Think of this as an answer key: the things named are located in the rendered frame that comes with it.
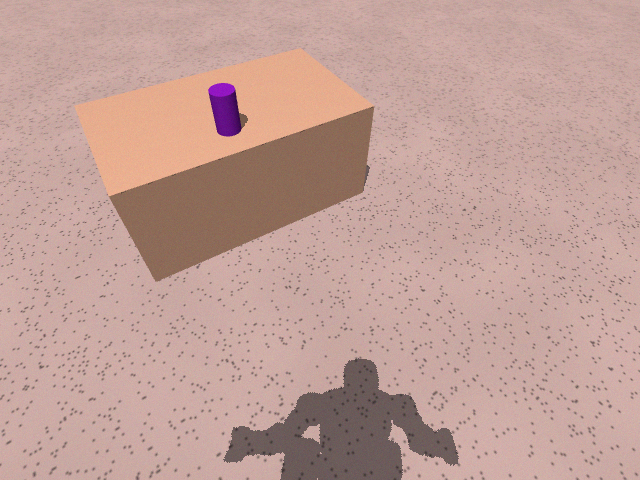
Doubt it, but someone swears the can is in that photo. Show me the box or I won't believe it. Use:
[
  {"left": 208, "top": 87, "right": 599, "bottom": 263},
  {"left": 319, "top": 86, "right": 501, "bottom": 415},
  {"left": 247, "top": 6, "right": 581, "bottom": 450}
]
[{"left": 208, "top": 83, "right": 241, "bottom": 137}]

